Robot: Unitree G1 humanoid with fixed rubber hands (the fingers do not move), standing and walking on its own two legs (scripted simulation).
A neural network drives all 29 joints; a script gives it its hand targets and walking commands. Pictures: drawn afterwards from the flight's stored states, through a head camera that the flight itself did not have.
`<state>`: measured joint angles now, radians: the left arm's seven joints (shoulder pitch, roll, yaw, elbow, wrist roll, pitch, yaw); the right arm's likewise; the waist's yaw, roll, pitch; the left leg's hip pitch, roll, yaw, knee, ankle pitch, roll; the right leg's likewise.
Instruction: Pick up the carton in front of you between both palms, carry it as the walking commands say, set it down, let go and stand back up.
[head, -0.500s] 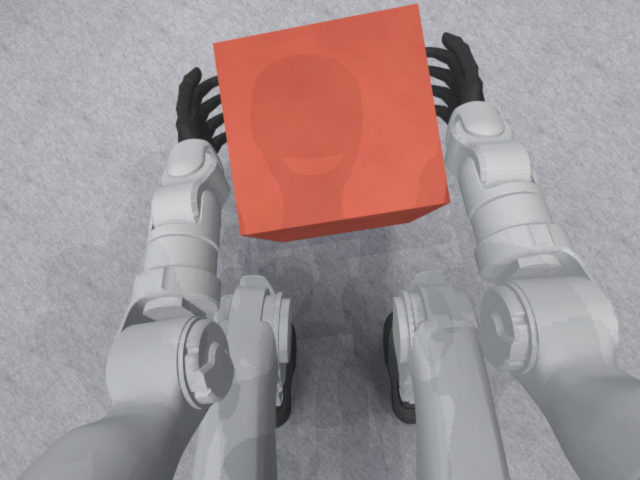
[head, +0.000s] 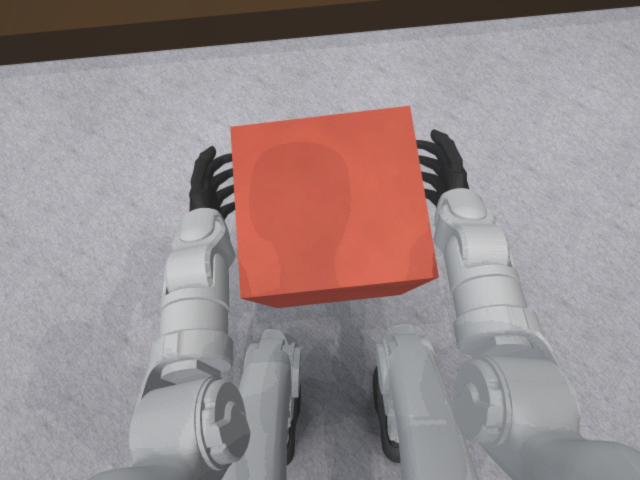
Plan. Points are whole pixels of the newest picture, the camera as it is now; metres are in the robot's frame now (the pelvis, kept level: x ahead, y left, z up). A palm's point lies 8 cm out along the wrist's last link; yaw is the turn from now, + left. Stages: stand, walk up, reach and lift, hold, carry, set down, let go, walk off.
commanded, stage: reach and lift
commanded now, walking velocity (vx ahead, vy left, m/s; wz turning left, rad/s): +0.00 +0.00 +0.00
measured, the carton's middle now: (330, 226) +0.44 +0.00 -0.12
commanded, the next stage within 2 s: hold in 2.00 s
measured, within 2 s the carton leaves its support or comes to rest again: neither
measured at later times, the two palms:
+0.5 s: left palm (145, 184) +0.40 +0.15 +0.12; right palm (519, 167) +0.41 -0.15 +0.11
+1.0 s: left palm out of the picture +0.37 +0.15 +0.26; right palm out of the picture +0.37 -0.15 +0.26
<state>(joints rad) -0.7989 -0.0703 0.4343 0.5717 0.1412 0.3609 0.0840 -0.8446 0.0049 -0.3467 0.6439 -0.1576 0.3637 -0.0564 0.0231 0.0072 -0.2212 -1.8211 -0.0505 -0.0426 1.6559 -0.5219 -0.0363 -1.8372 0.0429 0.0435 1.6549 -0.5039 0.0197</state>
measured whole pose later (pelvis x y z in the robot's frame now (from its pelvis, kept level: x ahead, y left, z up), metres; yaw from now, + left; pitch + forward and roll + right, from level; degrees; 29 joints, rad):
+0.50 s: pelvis +0.05 +0.00 +0.14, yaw -1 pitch +23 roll +0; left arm -0.49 -0.12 0.37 0.58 0.18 0.34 0.05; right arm -0.50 0.10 -0.32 0.60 -0.18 0.34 -0.06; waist 0.02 0.00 -0.21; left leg -1.10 -0.03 -0.05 1.14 -0.45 -0.02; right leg -1.11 0.03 0.05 1.14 -0.44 0.01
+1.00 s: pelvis +0.08 +0.00 +0.24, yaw -1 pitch -1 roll +0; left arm -0.28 -0.16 0.28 0.40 0.25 0.56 0.02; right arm -0.27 0.15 -0.27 0.39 -0.24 0.57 -0.02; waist 0.00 0.01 -0.07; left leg -0.27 -0.02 -0.06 0.55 -0.27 -0.01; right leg -0.27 0.02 0.05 0.54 -0.25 0.01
